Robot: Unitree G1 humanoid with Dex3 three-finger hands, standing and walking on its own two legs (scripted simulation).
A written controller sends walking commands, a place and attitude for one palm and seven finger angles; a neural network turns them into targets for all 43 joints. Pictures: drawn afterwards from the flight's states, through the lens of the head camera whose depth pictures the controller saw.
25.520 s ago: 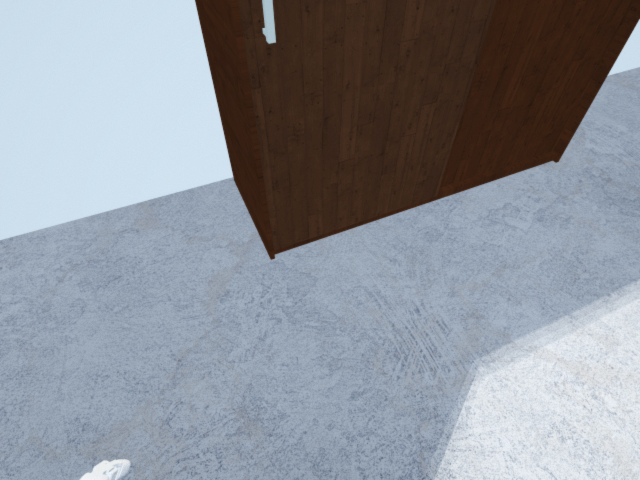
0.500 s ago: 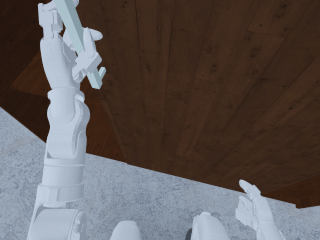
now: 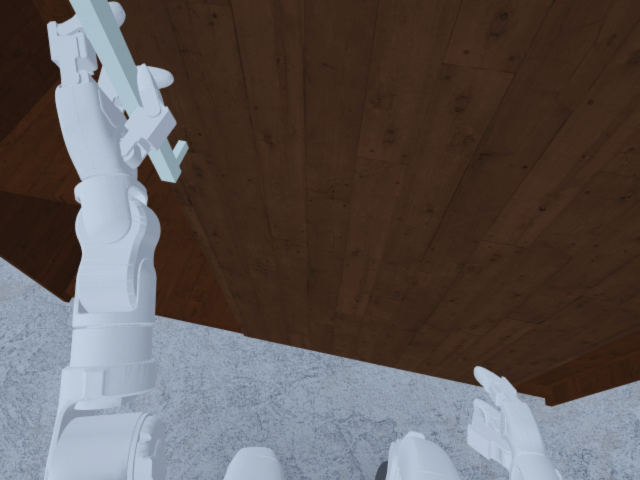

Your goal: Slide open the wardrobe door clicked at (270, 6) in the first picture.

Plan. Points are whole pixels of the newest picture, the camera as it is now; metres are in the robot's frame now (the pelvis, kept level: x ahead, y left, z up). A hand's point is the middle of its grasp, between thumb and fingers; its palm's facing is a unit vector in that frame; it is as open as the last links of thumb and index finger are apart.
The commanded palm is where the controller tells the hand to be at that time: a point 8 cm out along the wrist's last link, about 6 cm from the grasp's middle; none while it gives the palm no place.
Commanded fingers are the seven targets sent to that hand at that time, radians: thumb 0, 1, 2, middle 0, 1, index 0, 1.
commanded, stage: step sideways, sliding the door along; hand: left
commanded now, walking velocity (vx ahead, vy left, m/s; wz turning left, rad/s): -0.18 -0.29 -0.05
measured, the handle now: (126, 49) +0.42 +0.28 +0.24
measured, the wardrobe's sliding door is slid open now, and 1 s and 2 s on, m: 0.62 0.62 0.62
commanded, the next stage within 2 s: stop walking and hold the door there in 0.36 s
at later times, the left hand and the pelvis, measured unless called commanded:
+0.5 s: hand (170, 108) +0.39 +0.23 +0.21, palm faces +0.65 -0.75 -0.09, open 7.3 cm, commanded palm +0.34 +0.25 +0.19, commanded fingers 0.00 0.90 0.90 -0.45 -1.40 -0.45 -1.40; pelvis +0.02 -0.11 +0.00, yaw -1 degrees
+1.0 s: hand (160, 108) +0.38 +0.24 +0.21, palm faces +0.66 -0.72 -0.22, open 7.2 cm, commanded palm +0.33 +0.26 +0.19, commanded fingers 0.00 0.90 0.90 -0.45 -1.40 -0.45 -1.40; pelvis +0.01 -0.12 +0.00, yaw -7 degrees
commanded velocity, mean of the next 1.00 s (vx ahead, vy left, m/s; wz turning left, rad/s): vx -0.06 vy -0.06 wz -0.01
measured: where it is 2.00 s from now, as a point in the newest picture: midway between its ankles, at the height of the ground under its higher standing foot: outside the picture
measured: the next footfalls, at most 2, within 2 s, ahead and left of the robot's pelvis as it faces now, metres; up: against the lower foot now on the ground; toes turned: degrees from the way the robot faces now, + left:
right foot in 0.16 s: +0.07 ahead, -0.21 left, +0.00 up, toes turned -5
left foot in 0.28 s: +0.04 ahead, +0.10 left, +0.00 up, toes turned +10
